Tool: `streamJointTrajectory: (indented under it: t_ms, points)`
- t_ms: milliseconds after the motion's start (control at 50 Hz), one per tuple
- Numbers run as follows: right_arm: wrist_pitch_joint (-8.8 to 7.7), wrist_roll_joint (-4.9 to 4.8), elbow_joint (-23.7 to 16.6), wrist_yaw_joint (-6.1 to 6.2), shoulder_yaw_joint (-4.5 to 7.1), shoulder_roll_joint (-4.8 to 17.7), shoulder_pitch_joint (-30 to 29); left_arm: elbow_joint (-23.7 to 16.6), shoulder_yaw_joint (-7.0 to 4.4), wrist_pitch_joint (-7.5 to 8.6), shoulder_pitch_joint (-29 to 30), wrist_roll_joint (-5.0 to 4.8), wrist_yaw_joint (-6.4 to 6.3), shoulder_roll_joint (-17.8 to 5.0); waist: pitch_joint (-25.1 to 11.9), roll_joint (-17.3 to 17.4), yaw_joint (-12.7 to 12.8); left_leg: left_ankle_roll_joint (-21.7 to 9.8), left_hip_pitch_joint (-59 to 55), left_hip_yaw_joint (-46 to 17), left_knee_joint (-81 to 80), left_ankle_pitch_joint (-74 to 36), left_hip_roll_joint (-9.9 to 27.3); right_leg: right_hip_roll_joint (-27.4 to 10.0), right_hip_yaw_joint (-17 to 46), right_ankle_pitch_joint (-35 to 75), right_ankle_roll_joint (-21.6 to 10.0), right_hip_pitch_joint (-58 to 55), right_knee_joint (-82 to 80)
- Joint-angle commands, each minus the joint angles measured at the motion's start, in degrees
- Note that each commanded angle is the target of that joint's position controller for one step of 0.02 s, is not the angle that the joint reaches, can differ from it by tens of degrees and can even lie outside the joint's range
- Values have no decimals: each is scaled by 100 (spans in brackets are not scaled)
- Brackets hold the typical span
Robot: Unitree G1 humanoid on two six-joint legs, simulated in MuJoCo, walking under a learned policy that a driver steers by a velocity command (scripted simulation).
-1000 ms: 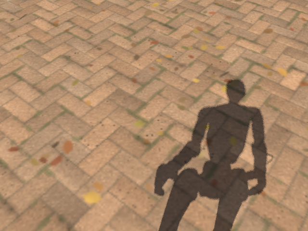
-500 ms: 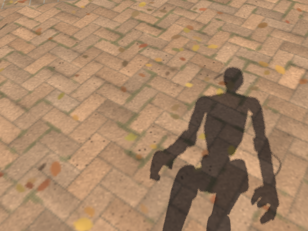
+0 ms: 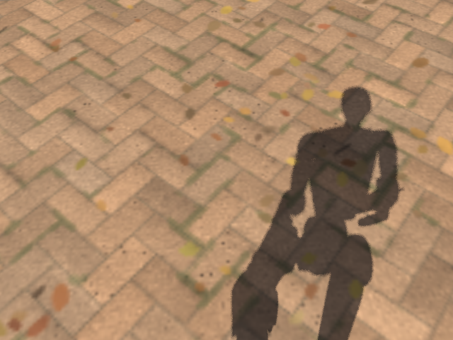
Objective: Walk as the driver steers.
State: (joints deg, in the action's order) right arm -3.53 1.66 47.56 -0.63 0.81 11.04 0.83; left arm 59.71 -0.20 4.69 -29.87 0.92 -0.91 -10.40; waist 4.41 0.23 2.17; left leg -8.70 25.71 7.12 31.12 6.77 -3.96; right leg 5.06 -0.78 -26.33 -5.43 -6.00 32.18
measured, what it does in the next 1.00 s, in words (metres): walks ahead: right foot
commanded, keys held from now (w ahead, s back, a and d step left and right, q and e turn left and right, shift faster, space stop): w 0.54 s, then w+e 0.46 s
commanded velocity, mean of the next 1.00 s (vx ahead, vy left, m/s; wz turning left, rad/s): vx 0.50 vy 0.00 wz -0.15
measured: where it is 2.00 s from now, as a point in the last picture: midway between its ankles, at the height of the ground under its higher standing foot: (313, 168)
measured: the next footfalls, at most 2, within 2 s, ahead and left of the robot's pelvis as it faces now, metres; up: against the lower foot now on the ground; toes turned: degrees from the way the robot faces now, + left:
right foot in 0.54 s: +0.47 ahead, -0.11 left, +0.00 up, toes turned -3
left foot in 1.10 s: +0.78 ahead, +0.04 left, +0.00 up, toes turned -15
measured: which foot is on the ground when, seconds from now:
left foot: down 0.00-0.54, up 0.56-1.00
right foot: down 0.00-0.00, up 0.02-0.52, down 0.54-1.00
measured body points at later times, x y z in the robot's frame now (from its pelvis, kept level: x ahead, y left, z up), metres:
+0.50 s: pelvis +0.27 -0.02 +0.02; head +0.30 -0.02 +0.47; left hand +0.48 +0.19 -0.09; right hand +0.16 -0.24 -0.12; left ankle +0.12 +0.05 -0.71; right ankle +0.43 -0.12 -0.69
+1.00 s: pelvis +0.53 -0.04 +0.03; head +0.56 -0.06 +0.48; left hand +0.49 +0.21 -0.11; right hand +0.73 -0.29 -0.07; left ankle +0.72 +0.07 -0.67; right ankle +0.43 -0.11 -0.71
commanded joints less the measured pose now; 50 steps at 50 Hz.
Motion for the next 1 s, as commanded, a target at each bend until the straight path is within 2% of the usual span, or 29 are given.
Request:
streamJointTrajectory:
  t_ms: [20, 40, 60, 80, 120, 140, 180, 240, 320, 400, 440, 480, 500, 520, 540, 560, 580, 600, 620, 640, 660, 680, 700, 740, 780, 820, 880, 960, 1000]
  points:
    - [50, 21, 557, 64, 460, 1440, 2598, -430, -138, 44, -547, -107, 71, -417, -1921, 1302, -699, -1468, -4353, -5103, -1335, 1406, 2689, 155, 358, -355, -29, 3851, 5088]
    - [45, -137, 407, 18, 404, 1067, 1831, -534, -192, 29, 84, 15, 57, -822, -900, 323, -558, -1222, -3399, -4374, -1817, 2309, 2440, -390, 542, 368, -139, 4305, 4864]
    - [3, -157, 334, -13, 320, 743, 1411, -658, -227, 48, 592, 37, 105, -871, -334, 73, -472, -1074, -2534, -3690, -2074, 2078, 2236, -553, 448, 802, -143, 4184, 4562]
    - [-57, -104, 417, -31, 262, 537, 1346, -669, -226, 34, 706, 48, 120, -761, -31, -244, -258, -902, -1938, -3186, -2226, 1340, 2026, -728, 455, 951, -111, 3921, 4235]
    - [-180, -94, 618, 10, 187, 391, 1524, -615, -175, -109, 571, 128, 180, -469, -33, -139, 4, -646, -1316, -2375, -2359, 410, 1677, -936, 433, 1030, 33, 3346, 3729]
    - [-239, -104, 720, 16, 184, 418, 1696, -619, -167, -153, 586, 128, 205, -391, -26, -60, 33, -621, -1244, -2140, -2398, 20, 1591, -956, 353, 1076, 89, 3314, 3588]
    - [-298, -124, 864, 14, 204, 579, 1945, -746, -177, -212, 934, 125, 236, -408, 62, 61, 33, -568, -1251, -1750, -2528, -308, 1463, -1074, 206, 1389, 188, 3636, 3225]
    - [-281, -141, 984, 8, 186, 640, 2307, -1029, -187, -246, 1819, 98, 254, -493, 214, 110, -164, -384, -1570, -1408, -2614, -870, 1289, -1187, -13, 2112, 320, 4280, 2453]
    - [-263, -142, 1125, 36, 132, 602, 2784, -1266, -135, -235, 2674, 31, 272, -407, 172, 260, -444, -99, -2062, -1107, -2465, -1648, 1155, -1039, -254, 2793, 399, 4319, 1295]
    - [-233, -76, 1272, 105, 102, 618, 3177, -1450, -106, -216, 3333, 23, 263, -412, 204, 351, -661, -147, -2883, -1101, -2220, -2190, 1322, -839, -373, 2730, 327, 4411, 555]
    - [-213, -27, 1336, 144, 111, 676, 3240, -1545, -115, -180, 3525, 23, 259, -452, 233, 381, -661, -240, -3294, -1132, -2017, -2554, 1502, -767, -370, 2405, 223, 4430, 315]
    - [-205, -7, 1351, 180, 128, 748, 3071, -1535, -146, -126, 3344, 21, 239, -514, 168, 413, -454, -216, -3440, -1053, -1637, -3430, 1606, -613, -411, 1936, 39, 3974, 25]
    - [-204, -8, 1345, 192, 141, 801, 2951, -1421, -185, -97, 2967, 27, 204, -576, -15, 462, -264, -145, -3391, -982, -1223, -4213, 1598, -435, -476, 1693, -70, 3391, -110]
    - [-192, -17, 1352, 186, 152, 851, 2868, -1182, -251, -56, 2248, 33, 158, -677, -369, 454, 32, -75, -3314, -906, -460, -4705, 1523, -248, -527, 1656, -203, 2564, -349]
    - [-189, -61, 1315, 172, 142, 844, 2747, -842, -347, 4, 1225, 99, 97, -857, -889, 324, 467, 34, -2697, -731, 659, -4187, 1328, -361, -380, 1926, -389, 1194, -618]
    - [-214, -103, 1092, 165, 91, 691, 2683, -632, -492, 35, 149, 237, 31, -1362, -1679, -219, 804, 135, -1503, -449, 2391, -2081, 1020, -1673, 1037, 1508, -716, -289, -589]
    - [-210, -275, 1098, 86, 42, 207, 3402, -571, -587, -21, 78, 228, 75, -1707, -2210, -1455, 387, 383, 553, -365, 4353, 2290, -98, -2992, 3875, 1425, -1668, -1539, -1253]
    - [-204, -96, 1078, 103, 179, 752, 2905, -586, -537, -81, 542, -9, 150, -1336, -1630, -526, 301, 289, 1146, -985, 4604, 2000, 273, -2601, 3839, 1050, -1486, -1050, -1572]
    - [-249, -73, 853, 73, 198, 743, 2315, -674, -456, -74, 1129, -68, 179, -1050, -832, -405, 108, 291, 1292, -950, 4347, 1367, 526, -2379, 2945, 1344, -1303, -222, -1713]
    - [-279, -59, 777, 59, 193, 657, 2037, -675, -397, -44, 1379, -41, 205, -787, -475, -138, -41, 340, 1086, -921, 4024, 1029, 692, -2119, 2450, 2069, -1161, 440, -1884]
    - [-229, 6, 742, 41, 201, 590, 1954, -622, -352, -15, 1397, -38, 189, -640, -312, -108, -205, 415, 837, -920, 3732, 922, 809, -1868, 2069, 2532, -1015, 881, -1961]
    - [-149, 63, 711, 11, 175, 469, 2022, -533, -309, 9, 1366, -48, 163, -516, -318, -187, -360, 516, 557, -897, 3485, 880, 862, -1663, 1780, 2789, -910, 1182, -2053]
    - [-88, 76, 666, -14, 173, 402, 2009, -477, -311, 45, 1241, -57, 145, -555, -337, -223, -412, 605, 438, -852, 3304, 873, 848, -1583, 1665, 3023, -906, 1305, -2089]
    - [0, 95, 528, -41, 178, 391, 1790, -412, -364, 82, 1023, -90, 113, -779, -283, -234, -454, 766, 516, -749, 2970, 787, 842, -1467, 1510, 3152, -960, 1500, -2188]
    - [56, 83, 292, -40, 183, 454, 1231, -402, -394, 65, 845, -86, 99, -908, -104, -277, -365, 907, 797, -678, 2493, 397, 875, -1384, 1486, 2873, -958, 1654, -2352]
    - [75, 50, 47, -35, 184, 510, 599, -384, -384, 39, 602, -79, 105, -866, 34, -311, -189, 1009, 1039, -649, 1902, -61, 876, -1309, 1528, 2802, -881, 1618, -2417]
    - [74, 12, -207, -47, 155, 504, -42, -368, -393, 18, 242, -62, 104, -879, -18, -379, 49, 1047, 1116, -664, 1257, -584, 777, -1249, 1574, 3074, -749, 1299, -2270]
    - [43, -32, -541, -52, 117, 550, -721, -383, -419, -25, -99, -5, 60, -938, -38, -446, 285, 1032, 1226, -709, 723, -547, 615, -1311, 1775, 3556, -761, 710, -1890]
    - [-8, -61, -694, -58, 112, 609, -878, -432, -455, -48, -98, 29, 18, -1013, -31, -494, 290, 973, 1071, -774, 415, -373, 556, -1381, 1926, 3787, -722, 530, -1658]
Velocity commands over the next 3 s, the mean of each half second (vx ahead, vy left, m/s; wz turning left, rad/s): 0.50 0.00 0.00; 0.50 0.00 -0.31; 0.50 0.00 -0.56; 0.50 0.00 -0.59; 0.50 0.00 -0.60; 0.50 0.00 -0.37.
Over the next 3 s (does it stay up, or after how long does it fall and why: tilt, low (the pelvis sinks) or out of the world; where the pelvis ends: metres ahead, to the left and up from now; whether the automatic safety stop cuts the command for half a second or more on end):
stays up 1.24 -0.69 0.03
